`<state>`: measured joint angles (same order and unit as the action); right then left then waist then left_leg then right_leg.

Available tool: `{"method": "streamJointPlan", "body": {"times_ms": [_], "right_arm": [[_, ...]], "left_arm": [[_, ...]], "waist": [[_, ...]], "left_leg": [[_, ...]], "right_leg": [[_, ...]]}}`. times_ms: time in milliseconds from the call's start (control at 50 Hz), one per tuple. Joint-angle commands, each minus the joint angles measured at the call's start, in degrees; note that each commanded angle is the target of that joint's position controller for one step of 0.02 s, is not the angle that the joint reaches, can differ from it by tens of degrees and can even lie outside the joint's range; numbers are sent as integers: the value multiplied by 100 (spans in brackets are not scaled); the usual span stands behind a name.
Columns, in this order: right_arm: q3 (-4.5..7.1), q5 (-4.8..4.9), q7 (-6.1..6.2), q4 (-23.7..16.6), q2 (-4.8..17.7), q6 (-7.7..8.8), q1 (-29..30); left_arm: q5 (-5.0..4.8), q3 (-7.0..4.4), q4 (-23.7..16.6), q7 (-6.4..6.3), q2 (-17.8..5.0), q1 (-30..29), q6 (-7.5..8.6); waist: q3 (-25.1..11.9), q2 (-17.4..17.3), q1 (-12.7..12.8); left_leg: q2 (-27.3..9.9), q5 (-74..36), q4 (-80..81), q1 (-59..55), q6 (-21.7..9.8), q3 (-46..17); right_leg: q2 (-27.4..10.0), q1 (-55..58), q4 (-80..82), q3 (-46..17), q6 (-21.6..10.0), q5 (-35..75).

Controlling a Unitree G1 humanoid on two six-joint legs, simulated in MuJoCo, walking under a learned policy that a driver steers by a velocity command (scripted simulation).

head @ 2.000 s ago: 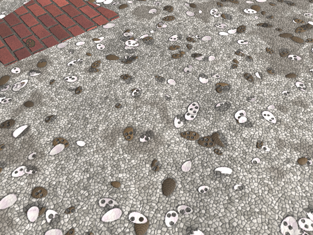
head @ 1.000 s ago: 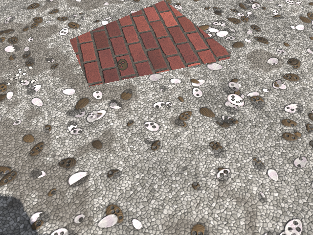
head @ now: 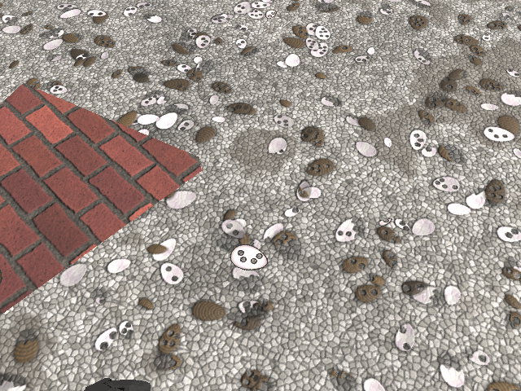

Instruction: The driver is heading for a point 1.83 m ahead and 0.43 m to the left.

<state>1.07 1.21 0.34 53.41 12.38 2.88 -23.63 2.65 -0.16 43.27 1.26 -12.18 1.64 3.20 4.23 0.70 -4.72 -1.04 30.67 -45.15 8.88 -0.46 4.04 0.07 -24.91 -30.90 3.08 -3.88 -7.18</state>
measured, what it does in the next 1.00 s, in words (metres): steps on the spot, turning left: left foot, then right foot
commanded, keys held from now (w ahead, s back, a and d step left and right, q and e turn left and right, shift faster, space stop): q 0.70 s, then no key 0.08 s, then w+e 0.22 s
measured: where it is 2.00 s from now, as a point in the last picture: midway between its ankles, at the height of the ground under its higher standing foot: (207, 381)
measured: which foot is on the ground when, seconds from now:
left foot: up 0.00-0.38, down 0.40-0.92, up 0.94-1.00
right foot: down 0.00-0.40, up 0.42-0.90, down 0.92-1.00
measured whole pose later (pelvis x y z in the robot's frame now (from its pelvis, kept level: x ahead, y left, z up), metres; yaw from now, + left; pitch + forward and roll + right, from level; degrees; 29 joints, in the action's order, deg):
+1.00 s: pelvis +0.06 +0.01 +0.01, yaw +24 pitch +0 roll +1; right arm 2.5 -2.0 -0.1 46.1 14.5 -1.3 -13.3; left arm 1.2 -2.0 49.5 -0.3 -13.2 18.2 0.2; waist -0.8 -1.9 1.4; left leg 4.6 20.7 -42.1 20.5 -2.6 -2.8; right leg 2.9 -9.4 -24.9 -1.7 -3.5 -15.4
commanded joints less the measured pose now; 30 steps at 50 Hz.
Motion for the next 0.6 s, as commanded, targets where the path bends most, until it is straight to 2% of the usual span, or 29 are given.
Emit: {"method": "streamJointPlan", "body": {"times_ms": [20, 40, 60, 80, 140, 200, 240, 320, 360, 380, 400, 420, 440, 460, 480, 500, 520, 540, 600], "right_arm": [[204, -6, 91, -319, 712, -127, -240], [222, -104, 91, -308, 666, -161, -57], [250, -203, 71, -265, 634, -240, -45], [262, -269, 42, -207, 544, -330, -218], [316, -246, 2, -271, 416, -488, -218], [331, -277, -48, -499, 403, -606, 265], [313, -292, -112, -657, 397, -654, 569], [321, -261, -178, -919, 491, -666, 854], [325, -240, -189, -993, 498, -629, 804], [330, -244, -183, -972, 507, -578, 662], [370, -267, -156, -926, 675, -506, 512], [479, -313, -81, -1034, 1270, -431, 523], [643, -283, -34, -1045, 1828, -439, 378], [602, -257, -1, -989, 1540, -454, 316], [538, -209, 21, -1038, 1345, -467, 649], [506, -211, 17, -1145, 1230, -494, 1038], [486, -163, 24, -1243, 1149, -489, 1239], [456, -145, 6, -1274, 1046, -479, 1245], [488, -124, -17, -1234, 1123, -428, 969]], "left_arm": [[-270, -324, 120, -192, -1033, 1453, -64], [-240, -241, 83, -231, -761, 1083, -83], [-255, -200, 70, -279, -623, 865, -92], [-238, -197, 68, -308, -608, 814, -99], [-170, -253, 55, -323, -696, 692, -59], [-117, -275, 116, -351, -671, 697, -114], [-105, -312, 151, -355, -742, 766, -170], [-87, -417, 208, -314, -988, 927, -288], [-117, -471, 208, -305, -1117, 866, -347], [-135, -492, 219, -303, -1144, 857, -384], [-99, -500, 293, -283, -1051, 1075, -439], [-68, -427, 204, -229, -655, 1357, -506], [-116, -391, -131, -315, -655, 719, -596], [-115, -406, -114, -332, -770, 585, -653], [-182, -422, -42, -308, -746, 699, -641], [-195, -436, 46, -288, -777, 825, -586], [-112, -470, 115, -269, -866, 933, -562], [-74, -487, 159, -247, -889, 1021, -553], [-132, -471, 83, -240, -788, 925, -583]], "waist": [[-1848, 562, 718], [-1173, 411, 548], [-795, 472, 386], [-760, 553, 282], [-878, 489, 132], [-629, 705, 211], [-592, 757, 320], [-682, 660, 457], [-689, 593, 386], [-700, 430, 295], [-620, -116, 275], [-514, -1723, 432], [-131, -1959, 153], [-132, -1043, 214], [-146, -836, 405], [-220, -730, 560], [-365, -803, 588], [-578, -734, 584], [-711, -529, 479]], "left_leg": [[32, 417, -2142, 1891, -130, -737], [-105, 19, -1945, 1960, -86, -653], [-181, -314, -1776, 1762, -19, -599], [-139, -546, -1842, 1419, 44, -493], [-62, -792, -1951, 1248, 133, -362], [-200, -1112, -1237, 1466, 114, -305], [-211, -1169, -710, 1386, 76, -213], [-136, -826, -9, 1088, -66, -29], [-56, -904, 637, 743, -192, 70], [41, -1234, 1244, 349, -282, 89], [-68, -1573, 2061, 54, -387, -370], [-1486, -2454, 2979, -202, -695, -2338], [-2150, -3557, 3130, 318, -1492, -3338], [-1852, -3543, 3014, 292, -1550, -2848], [-1482, -3367, 2949, 359, -1407, -2399], [-1144, -3248, 2902, 261, -1220, -2107], [-984, -3542, 2821, 105, -1184, -1945], [-912, -3911, 2738, -37, -1191, -1874], [-917, -4012, 2663, -402, -1245, -2044]], "right_leg": [[-2213, 3221, 519, -1538, -1124, 5157], [-1944, 2518, 869, -1223, -912, 4397], [-1745, 1908, 1141, -885, -735, 3907], [-1645, 1482, 1268, -621, -692, 3723], [-1645, 993, 1482, -270, -876, 2842], [-1618, 799, 1700, -107, -850, 1028], [-1660, 802, 1728, -84, -842, 280], [-1950, 1009, 1446, -147, -825, -30], [-1984, 1017, 1114, -66, -642, -43], [-1886, 863, 769, 106, -411, -181], [-1631, 604, 107, 373, -27, -659], [-865, -298, -1483, 967, 467, -2195], [-16, -1021, -2285, 295, 587, -2970], [-202, -1012, -2831, -200, 600, -2581], [-217, -952, -2911, -352, 565, -2075], [-227, -911, -2868, -426, 544, -1688], [-173, -886, -3002, -383, 544, -1460], [-130, -794, -3143, -386, 565, -1387], [-113, -896, -2995, -477, 645, -1346]]}}
Keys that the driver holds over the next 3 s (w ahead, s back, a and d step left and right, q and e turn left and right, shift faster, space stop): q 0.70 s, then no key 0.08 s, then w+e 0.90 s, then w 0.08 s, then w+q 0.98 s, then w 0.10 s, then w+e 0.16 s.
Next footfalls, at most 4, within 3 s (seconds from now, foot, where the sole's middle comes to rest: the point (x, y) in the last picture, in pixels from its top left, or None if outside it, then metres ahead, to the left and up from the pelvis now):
0.40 left None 0.06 0.12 -0.77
0.92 right None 0.10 -0.06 -0.77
1.36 left None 0.26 0.22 -0.76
1.84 right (247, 335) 0.57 0.03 -0.76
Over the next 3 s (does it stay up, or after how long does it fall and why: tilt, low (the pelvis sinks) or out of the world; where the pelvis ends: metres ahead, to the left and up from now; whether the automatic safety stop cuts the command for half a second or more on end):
stays up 1.05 0.20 0.00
